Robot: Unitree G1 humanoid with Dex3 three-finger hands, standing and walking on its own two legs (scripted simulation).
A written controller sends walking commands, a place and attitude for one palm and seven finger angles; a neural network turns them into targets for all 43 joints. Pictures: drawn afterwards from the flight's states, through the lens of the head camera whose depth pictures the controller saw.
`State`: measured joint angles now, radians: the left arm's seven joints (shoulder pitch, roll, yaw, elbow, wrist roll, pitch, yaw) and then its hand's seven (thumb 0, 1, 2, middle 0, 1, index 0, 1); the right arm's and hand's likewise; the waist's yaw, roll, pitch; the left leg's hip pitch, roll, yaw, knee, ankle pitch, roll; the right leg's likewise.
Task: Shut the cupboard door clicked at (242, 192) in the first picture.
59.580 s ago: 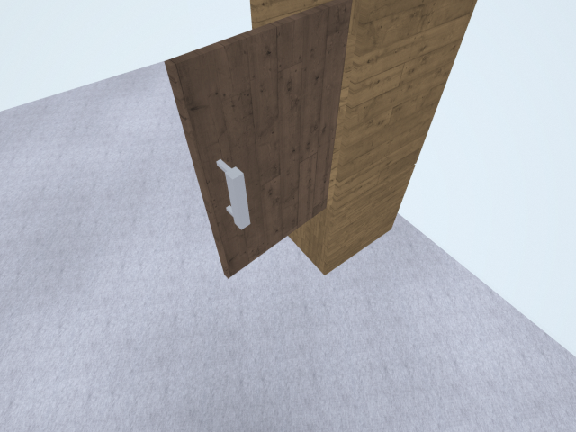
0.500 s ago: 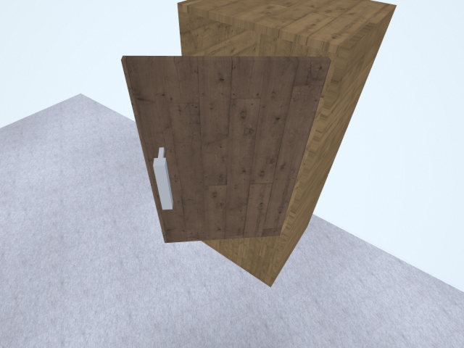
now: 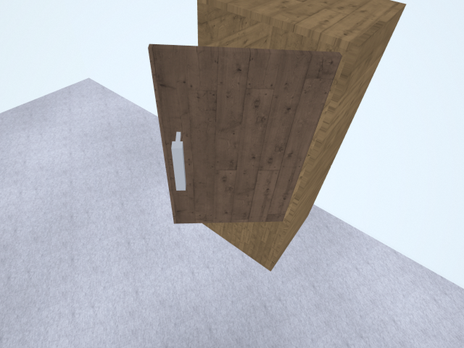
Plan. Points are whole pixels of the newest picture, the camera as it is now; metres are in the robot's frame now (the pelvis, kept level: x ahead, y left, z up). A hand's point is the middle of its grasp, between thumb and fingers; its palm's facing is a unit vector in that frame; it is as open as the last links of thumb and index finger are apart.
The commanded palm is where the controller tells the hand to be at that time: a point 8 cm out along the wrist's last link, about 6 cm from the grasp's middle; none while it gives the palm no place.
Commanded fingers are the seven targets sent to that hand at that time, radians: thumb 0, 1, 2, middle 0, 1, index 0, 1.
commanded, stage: come to a stop and stand still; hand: left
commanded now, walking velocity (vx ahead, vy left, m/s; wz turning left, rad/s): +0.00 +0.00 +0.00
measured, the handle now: (179, 161) +0.54 +0.17 -0.02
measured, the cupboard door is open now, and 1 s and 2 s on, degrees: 40 40 40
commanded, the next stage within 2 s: look again from close up in 0.18 s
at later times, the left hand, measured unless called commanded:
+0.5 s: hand out of the picture -0.01 +0.16 -0.18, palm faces +0.02 -0.99 -0.14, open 7.4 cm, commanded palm none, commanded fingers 0.00 0.90 0.90 -0.20 -0.30 -0.20 -0.30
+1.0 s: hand out of the picture +0.03 +0.18 -0.18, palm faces +0.01 -0.99 -0.17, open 7.4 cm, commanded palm none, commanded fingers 0.00 0.90 0.90 -0.20 -0.30 -0.20 -0.30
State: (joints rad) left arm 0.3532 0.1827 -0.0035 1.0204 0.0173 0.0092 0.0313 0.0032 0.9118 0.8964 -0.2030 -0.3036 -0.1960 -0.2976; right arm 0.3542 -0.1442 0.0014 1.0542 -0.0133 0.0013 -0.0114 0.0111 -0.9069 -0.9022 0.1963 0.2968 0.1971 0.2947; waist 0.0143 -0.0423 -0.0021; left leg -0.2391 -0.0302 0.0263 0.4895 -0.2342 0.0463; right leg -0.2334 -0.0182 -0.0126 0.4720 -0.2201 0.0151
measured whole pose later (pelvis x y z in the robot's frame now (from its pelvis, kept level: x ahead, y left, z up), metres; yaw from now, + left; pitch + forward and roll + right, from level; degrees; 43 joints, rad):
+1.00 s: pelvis +0.04 +0.01 +0.00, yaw +0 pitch -1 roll +0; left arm 0.31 0.17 -0.01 1.10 0.02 0.00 0.03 0.00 0.91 0.90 -0.20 -0.30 -0.20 -0.30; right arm 0.30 -0.12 0.01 1.14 -0.01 -0.02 -0.02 0.01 -0.91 -0.90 0.20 0.30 0.20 0.29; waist 0.00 -0.04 0.01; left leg -0.15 -0.06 0.03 0.42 -0.26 0.06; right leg -0.16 -0.04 0.00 0.45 -0.27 0.03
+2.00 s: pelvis +0.16 -0.12 -0.01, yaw +7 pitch +1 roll +0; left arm 0.22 0.16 0.03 0.97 0.04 0.00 0.02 0.00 0.92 0.90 -0.20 -0.30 -0.20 -0.30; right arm 0.22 -0.21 -0.06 1.02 -0.02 0.05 -0.01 0.01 -0.91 -0.90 0.20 0.30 0.20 0.29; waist 0.00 0.02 0.06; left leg -0.38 0.03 0.04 0.91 -0.50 -0.03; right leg -0.31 -0.07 -0.05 0.56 -0.26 0.03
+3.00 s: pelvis +0.09 -0.09 +0.00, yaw +7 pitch -1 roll +0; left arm 0.35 0.12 -0.01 1.12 0.02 0.01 0.04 0.00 0.91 0.90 -0.20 -0.30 -0.20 -0.30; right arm 0.33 -0.12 -0.01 1.17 -0.01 0.02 -0.02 0.01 -0.91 -0.90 0.20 0.30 0.20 0.29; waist -0.01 -0.03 0.02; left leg -0.24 -0.06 0.12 0.34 -0.10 0.08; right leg -0.09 -0.02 -0.03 0.40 -0.30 0.01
